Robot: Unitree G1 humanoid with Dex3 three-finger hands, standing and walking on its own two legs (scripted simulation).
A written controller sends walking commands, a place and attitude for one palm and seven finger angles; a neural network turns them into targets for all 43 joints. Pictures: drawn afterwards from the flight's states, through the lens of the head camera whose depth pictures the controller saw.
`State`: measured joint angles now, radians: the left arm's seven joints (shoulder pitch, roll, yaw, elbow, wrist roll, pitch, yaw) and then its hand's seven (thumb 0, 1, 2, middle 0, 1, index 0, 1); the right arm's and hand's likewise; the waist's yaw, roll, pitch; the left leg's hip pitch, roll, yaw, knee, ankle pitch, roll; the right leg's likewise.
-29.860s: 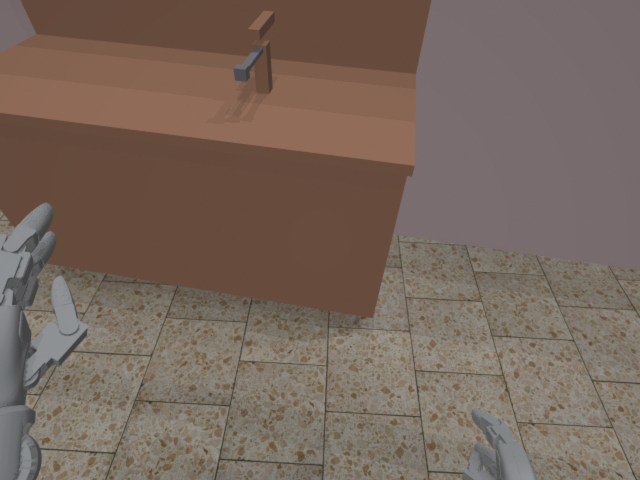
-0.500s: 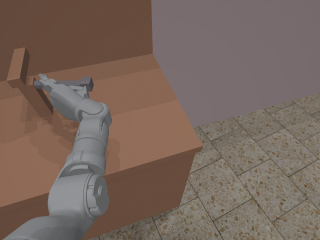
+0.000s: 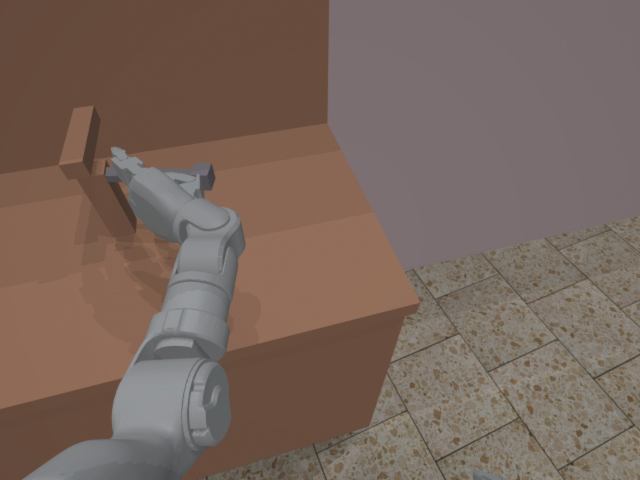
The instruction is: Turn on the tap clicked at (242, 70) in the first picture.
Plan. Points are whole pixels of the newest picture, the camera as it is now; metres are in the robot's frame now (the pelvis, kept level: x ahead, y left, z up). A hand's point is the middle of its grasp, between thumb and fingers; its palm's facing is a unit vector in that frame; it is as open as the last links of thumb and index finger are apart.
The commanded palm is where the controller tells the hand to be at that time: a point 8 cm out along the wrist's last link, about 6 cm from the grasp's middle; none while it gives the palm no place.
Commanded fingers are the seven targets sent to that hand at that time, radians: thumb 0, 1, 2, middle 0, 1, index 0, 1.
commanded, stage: lift the hand up off the lever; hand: left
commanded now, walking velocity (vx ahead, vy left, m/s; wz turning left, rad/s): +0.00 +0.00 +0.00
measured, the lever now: (203, 176) +0.51 +0.17 +0.11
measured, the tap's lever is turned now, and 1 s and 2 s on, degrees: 72 72 72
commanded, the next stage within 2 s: draw the hand back beside the body in 1.50 s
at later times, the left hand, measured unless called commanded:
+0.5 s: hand (192, 178) +0.45 +0.16 +0.16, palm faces +0.79 -0.61 -0.09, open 7.8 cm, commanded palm +0.39 +0.18 +0.16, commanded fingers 0.00 0.90 0.90 -0.15 -0.15 -0.15 -0.15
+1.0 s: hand (182, 169) +0.43 +0.17 +0.18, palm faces +0.78 -0.63 -0.06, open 7.8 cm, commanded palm +0.38 +0.18 +0.18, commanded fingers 0.00 0.90 0.90 -0.15 -0.15 -0.15 -0.15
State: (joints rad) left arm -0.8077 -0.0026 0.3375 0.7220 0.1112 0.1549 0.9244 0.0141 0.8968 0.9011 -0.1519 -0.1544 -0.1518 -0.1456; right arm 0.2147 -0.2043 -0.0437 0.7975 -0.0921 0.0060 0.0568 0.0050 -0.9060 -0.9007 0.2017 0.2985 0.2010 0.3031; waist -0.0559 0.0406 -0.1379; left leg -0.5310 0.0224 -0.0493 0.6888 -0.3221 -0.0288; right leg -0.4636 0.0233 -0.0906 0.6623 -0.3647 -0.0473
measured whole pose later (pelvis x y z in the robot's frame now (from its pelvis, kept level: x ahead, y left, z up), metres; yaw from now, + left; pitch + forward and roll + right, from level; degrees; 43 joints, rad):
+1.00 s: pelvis +0.00 -0.01 +0.01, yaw +0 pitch +5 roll +0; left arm -0.77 0.00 0.31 0.58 0.06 0.27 0.88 0.01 0.90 0.90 -0.15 -0.15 -0.15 -0.15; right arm 0.19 -0.21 -0.04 0.82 -0.06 -0.02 0.02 0.01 -0.91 -0.90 0.20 0.30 0.20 0.30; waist -0.02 0.04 -0.11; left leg -0.40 0.02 -0.04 0.58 -0.27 -0.03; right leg -0.35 0.03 -0.08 0.57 -0.32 -0.05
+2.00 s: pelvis +0.00 +0.00 +0.02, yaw -4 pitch -4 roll +0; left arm -0.10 0.29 0.15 0.03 -0.08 0.02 0.16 0.02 0.89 0.90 -0.17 -0.19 -0.17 -0.18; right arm 0.24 -0.25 -0.02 0.67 0.02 -0.02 -0.04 0.01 -0.91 -0.90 0.20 0.30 0.20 0.30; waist 0.00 0.05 0.00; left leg -0.12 0.04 0.02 0.41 -0.23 -0.02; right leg -0.08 0.05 -0.02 0.39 -0.25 -0.05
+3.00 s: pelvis -0.01 +0.02 +0.02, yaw -1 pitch -6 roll -1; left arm 0.41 0.32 0.25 -0.35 -0.07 -0.13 0.11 0.01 0.89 0.90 -0.21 -0.30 -0.21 -0.30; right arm 0.17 -0.24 0.00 0.67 0.00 -0.09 -0.06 0.01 -0.90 -0.90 0.20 0.30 0.20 0.30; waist 0.07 0.07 0.03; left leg -0.11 0.02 -0.01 0.43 -0.22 0.00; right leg -0.04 0.02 -0.05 0.36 -0.23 -0.02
